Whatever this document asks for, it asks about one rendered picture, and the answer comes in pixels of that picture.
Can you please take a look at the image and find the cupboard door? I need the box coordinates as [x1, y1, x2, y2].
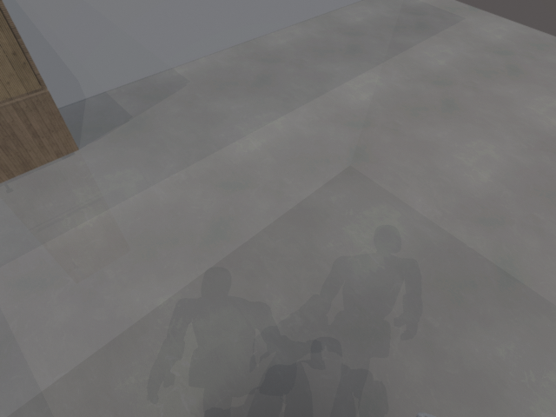
[0, 11, 42, 102]

